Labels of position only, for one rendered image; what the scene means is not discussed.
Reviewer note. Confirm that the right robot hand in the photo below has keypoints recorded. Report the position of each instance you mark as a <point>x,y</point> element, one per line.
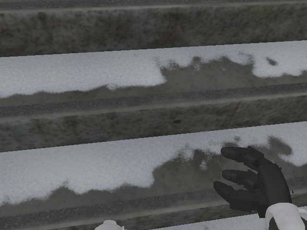
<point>265,188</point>

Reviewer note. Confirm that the right robot forearm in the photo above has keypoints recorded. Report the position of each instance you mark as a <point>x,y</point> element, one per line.
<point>284,216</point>

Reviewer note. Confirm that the left robot shin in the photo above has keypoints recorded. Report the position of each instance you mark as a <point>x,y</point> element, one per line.
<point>109,221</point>

